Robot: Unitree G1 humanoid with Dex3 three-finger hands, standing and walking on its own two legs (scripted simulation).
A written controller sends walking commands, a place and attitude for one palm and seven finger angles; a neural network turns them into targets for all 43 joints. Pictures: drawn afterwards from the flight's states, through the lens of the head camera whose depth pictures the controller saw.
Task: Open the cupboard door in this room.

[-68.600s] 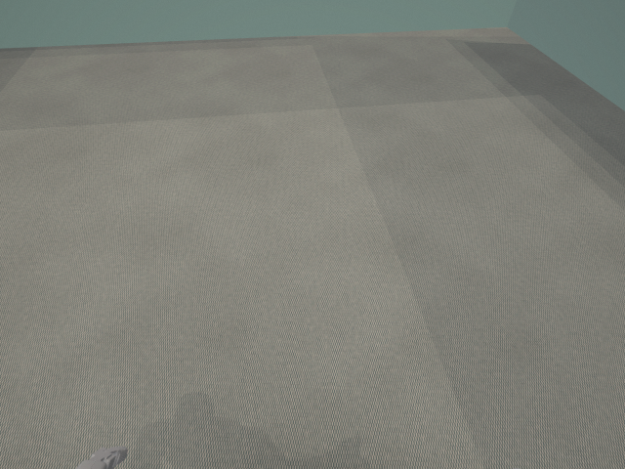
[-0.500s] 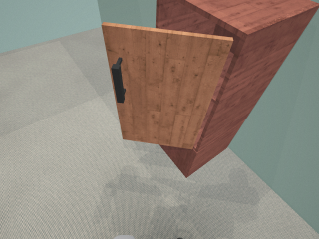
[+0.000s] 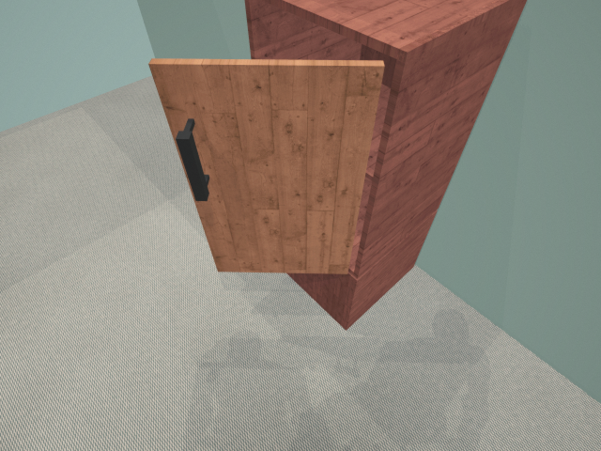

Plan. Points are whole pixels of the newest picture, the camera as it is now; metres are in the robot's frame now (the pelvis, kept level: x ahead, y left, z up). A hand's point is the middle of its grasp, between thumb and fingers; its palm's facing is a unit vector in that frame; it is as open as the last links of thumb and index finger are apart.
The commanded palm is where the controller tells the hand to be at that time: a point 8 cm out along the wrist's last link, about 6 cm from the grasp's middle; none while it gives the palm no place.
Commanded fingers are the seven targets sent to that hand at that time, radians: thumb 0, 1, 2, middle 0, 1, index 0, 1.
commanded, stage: come to a stop and stand still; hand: left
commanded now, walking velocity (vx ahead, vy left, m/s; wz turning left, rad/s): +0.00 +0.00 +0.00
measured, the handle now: (196, 161) +0.58 +0.22 +0.04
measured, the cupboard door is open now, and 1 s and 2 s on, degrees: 46 46 46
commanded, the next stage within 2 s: look again from close up in 0.44 s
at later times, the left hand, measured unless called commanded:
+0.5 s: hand out of the picture +0.03 +0.16 -0.17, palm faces +0.03 -0.98 -0.21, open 7.3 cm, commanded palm none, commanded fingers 0.00 0.90 0.90 -0.20 -0.30 -0.20 -0.30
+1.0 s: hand out of the picture +0.02 +0.17 -0.17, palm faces +0.03 -0.98 -0.20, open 7.4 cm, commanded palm none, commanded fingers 0.00 0.90 0.90 -0.20 -0.30 -0.20 -0.30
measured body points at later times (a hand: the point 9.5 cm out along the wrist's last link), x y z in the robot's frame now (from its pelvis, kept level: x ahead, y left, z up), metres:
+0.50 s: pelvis +0.02 -0.02 +0.00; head +0.03 -0.02 +0.45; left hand +0.03 +0.21 -0.15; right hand +0.03 -0.24 -0.16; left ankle +0.01 +0.11 -0.73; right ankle -0.03 -0.10 -0.73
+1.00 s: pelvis +0.02 -0.01 +0.00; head +0.03 -0.01 +0.45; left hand +0.02 +0.22 -0.16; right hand +0.04 -0.24 -0.15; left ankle +0.01 +0.11 -0.73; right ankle -0.03 -0.10 -0.73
